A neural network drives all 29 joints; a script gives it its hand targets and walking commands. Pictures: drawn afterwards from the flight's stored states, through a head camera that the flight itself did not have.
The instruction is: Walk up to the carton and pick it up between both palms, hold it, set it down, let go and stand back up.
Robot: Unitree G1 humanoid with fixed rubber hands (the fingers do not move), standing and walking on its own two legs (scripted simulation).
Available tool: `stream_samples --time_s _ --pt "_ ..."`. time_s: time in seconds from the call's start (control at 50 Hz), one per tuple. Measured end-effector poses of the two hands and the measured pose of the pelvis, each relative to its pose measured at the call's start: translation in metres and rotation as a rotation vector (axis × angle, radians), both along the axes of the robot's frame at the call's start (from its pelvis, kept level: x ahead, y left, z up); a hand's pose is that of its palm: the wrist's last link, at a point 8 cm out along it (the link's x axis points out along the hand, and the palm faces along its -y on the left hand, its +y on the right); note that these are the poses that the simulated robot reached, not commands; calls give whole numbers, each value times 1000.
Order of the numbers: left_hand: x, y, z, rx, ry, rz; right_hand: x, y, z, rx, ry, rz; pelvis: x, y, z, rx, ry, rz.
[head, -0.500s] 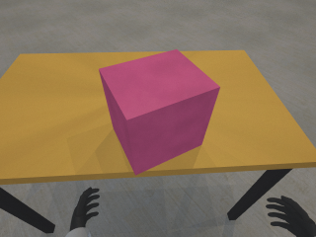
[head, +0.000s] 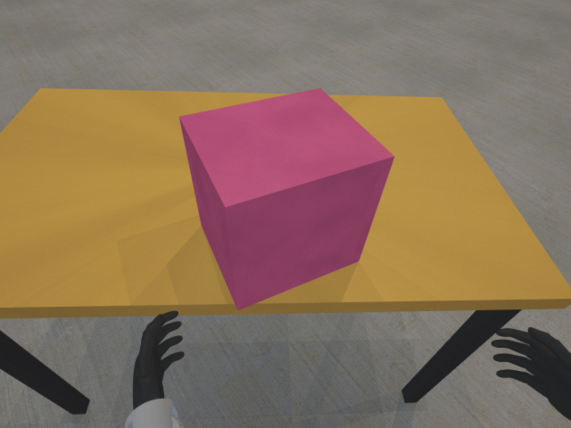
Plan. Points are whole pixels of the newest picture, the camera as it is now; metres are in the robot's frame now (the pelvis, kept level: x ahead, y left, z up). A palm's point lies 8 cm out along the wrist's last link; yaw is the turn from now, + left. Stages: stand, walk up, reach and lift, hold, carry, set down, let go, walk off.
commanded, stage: reach and lift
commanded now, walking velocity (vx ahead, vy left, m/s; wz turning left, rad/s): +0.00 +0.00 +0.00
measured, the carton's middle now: (279, 197) +0.45 +0.04 +0.08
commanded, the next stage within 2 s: none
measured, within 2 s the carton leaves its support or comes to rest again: neither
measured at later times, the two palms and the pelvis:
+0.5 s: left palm (165, 348) +0.20 +0.16 +0.08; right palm (564, 339) +0.24 -0.33 +0.06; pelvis -0.01 -0.01 +0.00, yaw +0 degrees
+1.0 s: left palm (142, 309) +0.23 +0.19 +0.11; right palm (539, 284) +0.29 -0.30 +0.09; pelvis -0.01 +0.00 +0.01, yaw +0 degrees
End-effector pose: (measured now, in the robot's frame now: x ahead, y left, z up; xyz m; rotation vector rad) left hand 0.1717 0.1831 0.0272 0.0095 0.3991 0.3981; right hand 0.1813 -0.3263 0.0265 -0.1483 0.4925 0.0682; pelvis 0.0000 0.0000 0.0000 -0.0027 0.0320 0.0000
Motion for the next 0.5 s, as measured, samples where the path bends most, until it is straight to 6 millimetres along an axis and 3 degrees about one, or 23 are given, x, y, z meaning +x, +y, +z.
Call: stream_samples --time_s 0.26,0.5 --pt "8 -20 30 -34 -118 48 21 -7 16 17 -74 51 -12 -10 -3 6 4 4" --pt "26 -19 52 -23 -154 63 54 0 33 26 -118 80 -13 -15 -1 9 -7 1"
